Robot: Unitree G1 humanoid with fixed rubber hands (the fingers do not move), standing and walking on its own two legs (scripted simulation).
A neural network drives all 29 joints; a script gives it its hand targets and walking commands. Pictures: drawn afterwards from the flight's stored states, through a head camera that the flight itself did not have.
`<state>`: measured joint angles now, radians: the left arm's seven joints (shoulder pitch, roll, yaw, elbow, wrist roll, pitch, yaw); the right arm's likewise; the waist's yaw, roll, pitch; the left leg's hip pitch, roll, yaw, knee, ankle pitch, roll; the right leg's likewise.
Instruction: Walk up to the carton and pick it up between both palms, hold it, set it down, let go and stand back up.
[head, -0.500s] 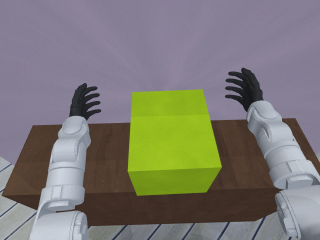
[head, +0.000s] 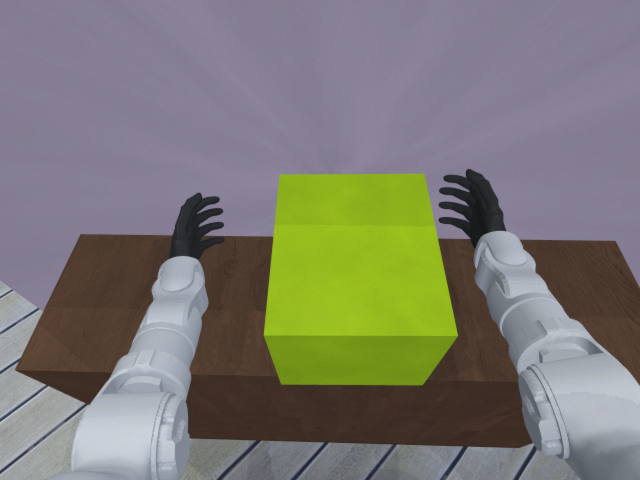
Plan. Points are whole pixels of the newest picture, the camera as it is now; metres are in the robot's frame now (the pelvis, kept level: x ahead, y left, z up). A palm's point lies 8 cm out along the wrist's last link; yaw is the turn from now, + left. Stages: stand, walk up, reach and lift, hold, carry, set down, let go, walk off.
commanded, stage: reach and lift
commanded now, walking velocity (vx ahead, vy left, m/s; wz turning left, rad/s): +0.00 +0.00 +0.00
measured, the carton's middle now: (351, 280) +0.39 +0.03 -0.04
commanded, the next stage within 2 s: none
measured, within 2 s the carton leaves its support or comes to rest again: neither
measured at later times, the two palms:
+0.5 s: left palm (219, 276) +0.36 +0.22 -0.02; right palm (473, 254) +0.43 -0.14 +0.00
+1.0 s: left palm (236, 267) +0.37 +0.19 +0.00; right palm (455, 260) +0.41 -0.11 +0.01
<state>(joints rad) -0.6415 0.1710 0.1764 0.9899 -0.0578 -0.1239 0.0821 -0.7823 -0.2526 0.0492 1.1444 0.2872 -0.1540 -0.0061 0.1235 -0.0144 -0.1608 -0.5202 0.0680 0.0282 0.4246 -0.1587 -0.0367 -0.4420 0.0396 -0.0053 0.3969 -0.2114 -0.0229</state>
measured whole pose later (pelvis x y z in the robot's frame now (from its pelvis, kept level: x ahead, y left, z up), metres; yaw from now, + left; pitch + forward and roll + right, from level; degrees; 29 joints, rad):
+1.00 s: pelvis -0.01 +0.01 +0.00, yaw -1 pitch +18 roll -1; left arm -0.69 -0.03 0.50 1.11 0.33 -0.37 0.12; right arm -0.78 -0.02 -0.44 1.18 -0.29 -0.38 -0.03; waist 0.09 0.00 -0.15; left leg -0.62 0.07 0.06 0.46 -0.16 -0.02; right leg -0.55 0.03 0.02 0.43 -0.20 -0.01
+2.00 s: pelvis +0.00 +0.00 +0.00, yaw +0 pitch +17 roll -1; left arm -0.62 -0.08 0.56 0.99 0.45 -0.34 0.08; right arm -0.72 0.03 -0.54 1.14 -0.43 -0.42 -0.02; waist 0.08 -0.03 -0.12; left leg -0.51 0.06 0.08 0.32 -0.10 -0.02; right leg -0.44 0.02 -0.01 0.31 -0.16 -0.02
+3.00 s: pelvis -0.02 +0.00 +0.00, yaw +0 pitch +18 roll -1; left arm -0.66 0.01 0.36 1.12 0.19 -0.36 0.14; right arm -0.76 -0.02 -0.32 1.26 -0.23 -0.46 -0.13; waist 0.07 -0.01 -0.20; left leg -0.58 0.08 0.06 0.33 -0.06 -0.02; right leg -0.49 0.03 -0.05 0.29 -0.12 -0.02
